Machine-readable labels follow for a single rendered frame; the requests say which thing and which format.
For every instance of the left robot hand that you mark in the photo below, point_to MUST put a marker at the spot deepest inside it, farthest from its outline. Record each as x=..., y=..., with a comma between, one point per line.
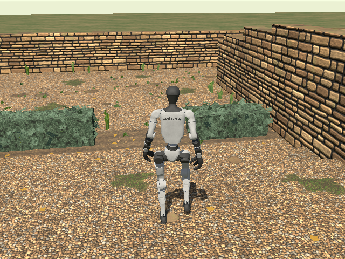
x=149, y=153

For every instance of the right robot hand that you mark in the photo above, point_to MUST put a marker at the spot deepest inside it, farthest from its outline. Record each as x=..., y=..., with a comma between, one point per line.
x=199, y=162

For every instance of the robot right forearm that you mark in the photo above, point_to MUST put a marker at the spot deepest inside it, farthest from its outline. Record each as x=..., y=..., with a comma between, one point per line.
x=197, y=147

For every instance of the robot left shin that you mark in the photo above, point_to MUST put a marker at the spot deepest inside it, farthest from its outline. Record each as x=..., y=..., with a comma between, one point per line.
x=161, y=198

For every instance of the robot left forearm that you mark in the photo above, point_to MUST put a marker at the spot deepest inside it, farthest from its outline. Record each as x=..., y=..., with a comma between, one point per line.
x=147, y=143

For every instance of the robot right upper arm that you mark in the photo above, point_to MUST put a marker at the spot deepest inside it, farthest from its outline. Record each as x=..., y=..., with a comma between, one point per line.
x=191, y=123

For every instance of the robot left upper arm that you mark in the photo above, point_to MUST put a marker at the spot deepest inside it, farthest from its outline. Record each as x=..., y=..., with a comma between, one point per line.
x=152, y=123

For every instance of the robot left thigh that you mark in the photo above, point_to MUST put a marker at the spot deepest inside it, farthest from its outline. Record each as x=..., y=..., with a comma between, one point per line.
x=159, y=166

